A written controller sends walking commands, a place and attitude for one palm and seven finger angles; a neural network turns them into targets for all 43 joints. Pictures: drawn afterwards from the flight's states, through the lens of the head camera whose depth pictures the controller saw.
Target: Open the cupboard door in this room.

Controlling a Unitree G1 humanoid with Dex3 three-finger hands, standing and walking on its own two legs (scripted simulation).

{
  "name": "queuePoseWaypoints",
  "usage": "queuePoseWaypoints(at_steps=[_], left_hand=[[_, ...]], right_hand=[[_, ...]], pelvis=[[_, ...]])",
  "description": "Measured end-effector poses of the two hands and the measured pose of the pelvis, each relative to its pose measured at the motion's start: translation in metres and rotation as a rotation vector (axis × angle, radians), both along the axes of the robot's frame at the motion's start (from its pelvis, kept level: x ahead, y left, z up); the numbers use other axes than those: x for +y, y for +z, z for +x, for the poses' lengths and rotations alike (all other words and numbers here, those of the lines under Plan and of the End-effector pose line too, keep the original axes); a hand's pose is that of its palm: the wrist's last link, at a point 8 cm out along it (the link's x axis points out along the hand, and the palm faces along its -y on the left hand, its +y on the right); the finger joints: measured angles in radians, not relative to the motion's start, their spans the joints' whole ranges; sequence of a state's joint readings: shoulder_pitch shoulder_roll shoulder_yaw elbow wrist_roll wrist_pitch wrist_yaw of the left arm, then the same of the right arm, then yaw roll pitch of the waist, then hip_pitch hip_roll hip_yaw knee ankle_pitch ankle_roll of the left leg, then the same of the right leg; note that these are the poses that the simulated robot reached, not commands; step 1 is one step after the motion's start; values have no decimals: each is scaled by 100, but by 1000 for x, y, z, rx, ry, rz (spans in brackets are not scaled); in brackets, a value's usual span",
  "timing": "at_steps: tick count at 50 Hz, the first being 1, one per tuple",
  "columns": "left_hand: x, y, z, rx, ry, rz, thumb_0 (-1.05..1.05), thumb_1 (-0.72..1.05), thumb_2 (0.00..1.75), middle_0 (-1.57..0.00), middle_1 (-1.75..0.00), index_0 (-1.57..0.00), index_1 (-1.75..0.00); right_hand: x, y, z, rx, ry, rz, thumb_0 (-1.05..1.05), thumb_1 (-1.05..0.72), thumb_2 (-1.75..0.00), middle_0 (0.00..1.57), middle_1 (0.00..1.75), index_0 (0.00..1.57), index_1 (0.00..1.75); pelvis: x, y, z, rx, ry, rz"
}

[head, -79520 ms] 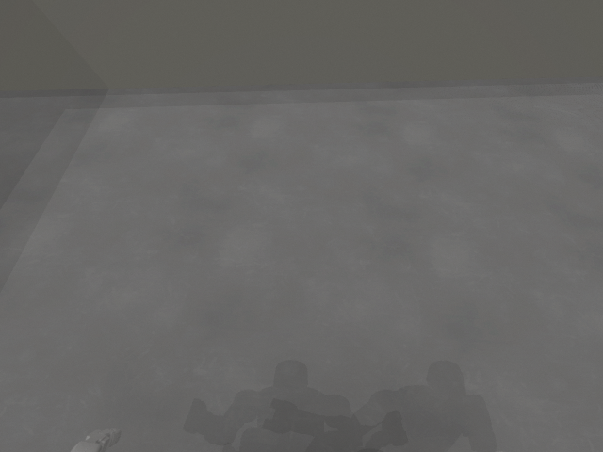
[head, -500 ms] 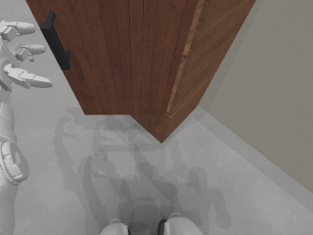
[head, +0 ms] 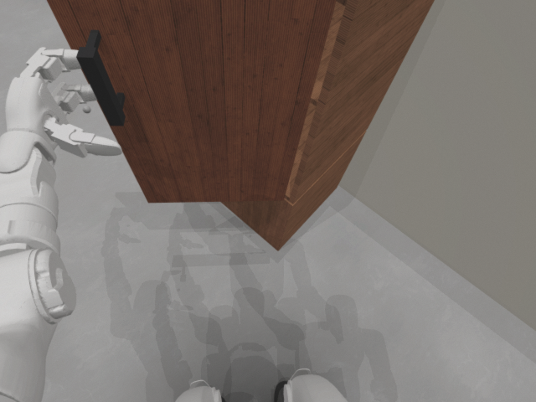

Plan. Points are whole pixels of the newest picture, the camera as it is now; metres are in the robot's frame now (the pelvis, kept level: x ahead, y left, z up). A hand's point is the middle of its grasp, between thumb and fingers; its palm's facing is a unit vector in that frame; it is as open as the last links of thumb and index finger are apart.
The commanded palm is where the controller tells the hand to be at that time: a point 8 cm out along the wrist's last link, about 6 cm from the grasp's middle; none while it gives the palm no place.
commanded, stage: slide the fingers in behind the handle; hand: left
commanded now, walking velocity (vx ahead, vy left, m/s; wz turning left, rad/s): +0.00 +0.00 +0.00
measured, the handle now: (106, 81) +0.57 +0.20 +0.10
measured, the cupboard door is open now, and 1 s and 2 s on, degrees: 45 46 46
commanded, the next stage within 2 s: close the thumb around the handle in 1.12 s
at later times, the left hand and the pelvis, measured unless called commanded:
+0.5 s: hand (105, 112) +0.50 +0.19 +0.11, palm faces +0.00 -1.00 -0.02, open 14.1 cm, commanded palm +0.48 +0.22 +0.10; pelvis +0.00 -0.01 +0.00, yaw +1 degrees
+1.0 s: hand (120, 109) +0.51 +0.17 +0.11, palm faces +0.02 -1.00 -0.02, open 14.1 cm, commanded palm +0.48 +0.21 +0.10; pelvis +0.00 -0.01 +0.00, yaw +1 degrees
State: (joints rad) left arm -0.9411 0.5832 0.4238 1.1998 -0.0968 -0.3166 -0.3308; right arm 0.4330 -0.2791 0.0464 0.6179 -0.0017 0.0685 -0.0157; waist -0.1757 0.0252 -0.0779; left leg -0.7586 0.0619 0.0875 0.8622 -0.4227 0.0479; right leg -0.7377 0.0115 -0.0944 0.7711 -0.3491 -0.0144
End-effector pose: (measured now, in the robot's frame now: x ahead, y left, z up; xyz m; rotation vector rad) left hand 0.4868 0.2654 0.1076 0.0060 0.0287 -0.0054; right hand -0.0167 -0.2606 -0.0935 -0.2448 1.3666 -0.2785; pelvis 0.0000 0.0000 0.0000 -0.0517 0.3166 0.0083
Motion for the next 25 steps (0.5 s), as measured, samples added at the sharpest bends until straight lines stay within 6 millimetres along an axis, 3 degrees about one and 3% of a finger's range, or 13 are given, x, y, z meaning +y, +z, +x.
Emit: queuePoseWaypoints(at_steps=[12,25], left_hand=[[-9,3,-6,-10,12,7,-2,-49,30,-29,-120,-30,-120],[-26,3,-9,-17,7,12,-2,-50,30,-26,-119,-27,-119]], right_hand=[[0,-5,12,-36,27,18,1,-90,-90,20,30,21,30],[-10,-6,10,-20,44,16,1,-91,-90,20,30,21,30]], pelvis=[[-2,0,-1,-9,9,4],[-7,-1,-3,-16,24,6]])
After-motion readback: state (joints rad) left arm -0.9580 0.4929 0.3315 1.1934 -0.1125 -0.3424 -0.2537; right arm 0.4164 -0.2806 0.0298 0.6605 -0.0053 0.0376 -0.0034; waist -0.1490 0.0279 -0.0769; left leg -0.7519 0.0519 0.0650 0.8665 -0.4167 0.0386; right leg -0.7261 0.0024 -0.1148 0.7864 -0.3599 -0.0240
